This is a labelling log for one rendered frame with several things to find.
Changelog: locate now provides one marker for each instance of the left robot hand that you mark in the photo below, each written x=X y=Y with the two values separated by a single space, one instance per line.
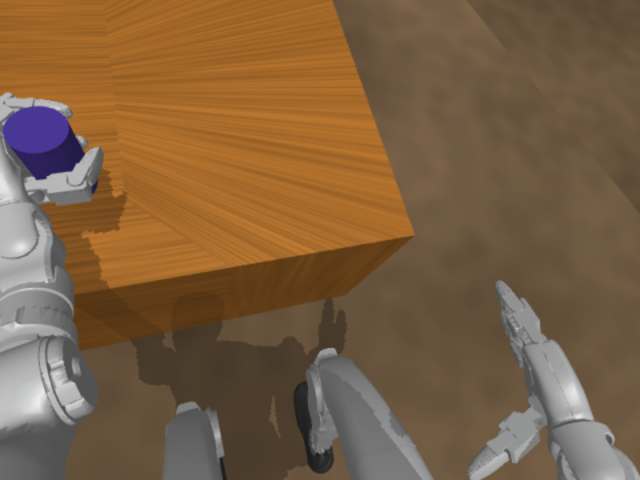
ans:
x=17 y=184

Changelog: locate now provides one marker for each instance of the right robot hand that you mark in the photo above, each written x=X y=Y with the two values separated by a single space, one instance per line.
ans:
x=556 y=394

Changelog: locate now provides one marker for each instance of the right robot arm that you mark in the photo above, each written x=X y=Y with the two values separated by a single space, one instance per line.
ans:
x=583 y=450

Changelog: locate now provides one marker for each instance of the left robot arm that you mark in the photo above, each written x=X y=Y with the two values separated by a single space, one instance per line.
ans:
x=46 y=388

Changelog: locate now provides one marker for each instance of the can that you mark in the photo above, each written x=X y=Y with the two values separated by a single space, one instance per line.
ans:
x=44 y=141

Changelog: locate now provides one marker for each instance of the right robot foot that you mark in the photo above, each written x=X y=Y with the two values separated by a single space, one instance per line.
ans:
x=319 y=463

